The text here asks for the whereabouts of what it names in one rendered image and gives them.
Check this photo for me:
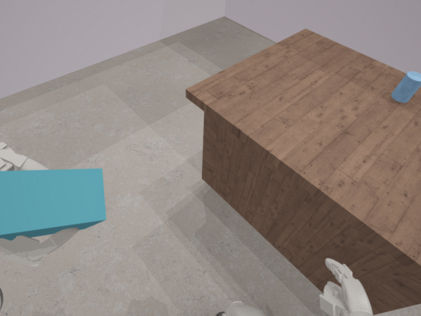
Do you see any table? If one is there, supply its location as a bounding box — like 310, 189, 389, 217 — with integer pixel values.
186, 29, 421, 315

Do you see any sponge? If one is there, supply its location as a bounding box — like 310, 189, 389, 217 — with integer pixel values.
0, 169, 107, 241

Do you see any robot right hand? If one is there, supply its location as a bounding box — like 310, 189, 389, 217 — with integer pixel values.
319, 258, 373, 316

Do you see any robot right shin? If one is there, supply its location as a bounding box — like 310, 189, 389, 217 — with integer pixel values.
227, 302, 243, 310

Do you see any robot left hand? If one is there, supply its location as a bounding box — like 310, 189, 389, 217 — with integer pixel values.
0, 142, 79, 267

